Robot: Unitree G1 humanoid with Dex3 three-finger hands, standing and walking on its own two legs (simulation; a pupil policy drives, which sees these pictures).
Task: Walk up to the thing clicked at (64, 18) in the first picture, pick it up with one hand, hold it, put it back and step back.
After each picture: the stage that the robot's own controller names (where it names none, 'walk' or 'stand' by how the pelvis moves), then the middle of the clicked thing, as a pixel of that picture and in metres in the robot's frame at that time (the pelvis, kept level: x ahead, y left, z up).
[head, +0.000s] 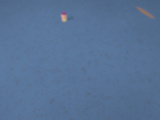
stand; (64, 16) +1.94 +0.18 -0.72
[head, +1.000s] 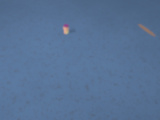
walk; (66, 29) +1.80 +0.08 -0.71
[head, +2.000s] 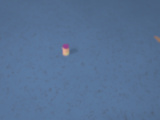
walk; (65, 49) +1.21 +0.08 -0.72
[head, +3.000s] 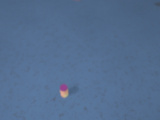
walk; (64, 90) +0.74 +0.13 -0.71
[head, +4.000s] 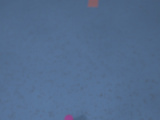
walk; out of the picture +0.46 +0.15 -0.71
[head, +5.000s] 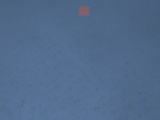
stand; out of the picture +0.35 +0.13 -0.72
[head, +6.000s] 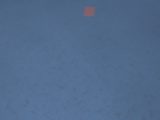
stand; out of the picture +0.34 +0.12 -0.72
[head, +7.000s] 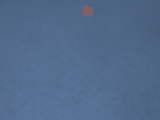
stand; out of the picture +0.35 +0.14 -0.73
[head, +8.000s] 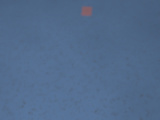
stand; out of the picture +0.34 +0.15 -0.73
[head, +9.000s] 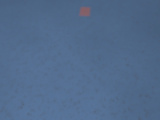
go down; out of the picture +0.34 +0.15 -0.73
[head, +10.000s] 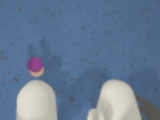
go down; (36, 67) +0.43 +0.18 -0.33
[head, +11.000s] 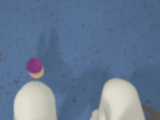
approach; (35, 68) +0.42 +0.18 -0.30
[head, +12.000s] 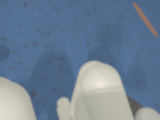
close in; out of the picture +0.41 +0.23 -0.22
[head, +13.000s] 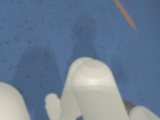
close; out of the picture +0.42 +0.24 -0.22
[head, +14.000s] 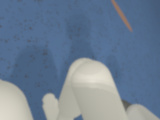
lift; out of the picture +0.41 +0.24 -0.23
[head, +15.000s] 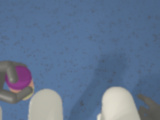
lift; (21, 84) +0.32 +0.20 -0.05
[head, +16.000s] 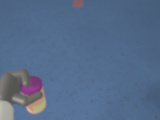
hold; (33, 95) +0.32 +0.16 +0.02
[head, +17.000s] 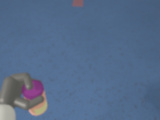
hold; (35, 98) +0.31 +0.16 +0.00
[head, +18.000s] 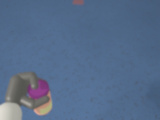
crouch; (40, 97) +0.31 +0.15 -0.01
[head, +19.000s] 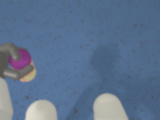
crouch; (23, 66) +0.41 +0.18 -0.08
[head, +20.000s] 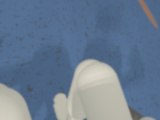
lower; out of the picture +0.42 +0.25 -0.23
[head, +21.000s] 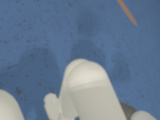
lower; out of the picture +0.42 +0.27 -0.23
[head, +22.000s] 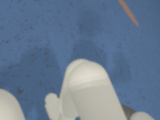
lower; out of the picture +0.42 +0.27 -0.23
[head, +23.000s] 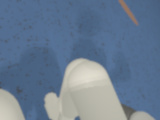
lower; out of the picture +0.42 +0.27 -0.23
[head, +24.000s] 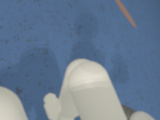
loosen; out of the picture +0.42 +0.26 -0.23
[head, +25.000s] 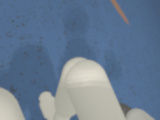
withdraw; out of the picture +0.41 +0.26 -0.23
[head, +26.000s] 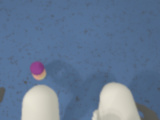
walk; (38, 71) +0.44 +0.19 -0.36
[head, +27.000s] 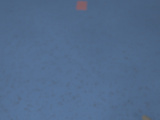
stand; out of the picture +0.35 +0.15 -0.66
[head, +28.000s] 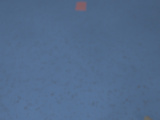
stand; out of the picture +0.37 +0.17 -0.67
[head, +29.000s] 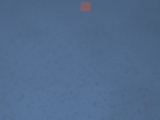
stand; out of the picture +0.37 +0.15 -0.70
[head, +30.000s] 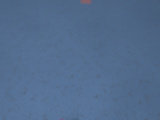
walk; out of the picture +0.40 +0.14 -0.71
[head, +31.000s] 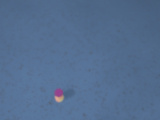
walk; (59, 95) +0.57 +0.13 -0.70
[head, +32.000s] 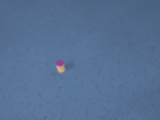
walk; (60, 66) +0.89 +0.25 -0.70
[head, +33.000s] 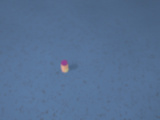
stand; (64, 66) +1.01 +0.17 -0.71
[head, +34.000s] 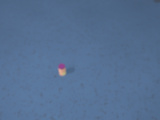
stand; (62, 69) +1.02 +0.18 -0.72
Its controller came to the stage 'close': yes
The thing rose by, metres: 0.72
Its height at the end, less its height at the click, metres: +0.00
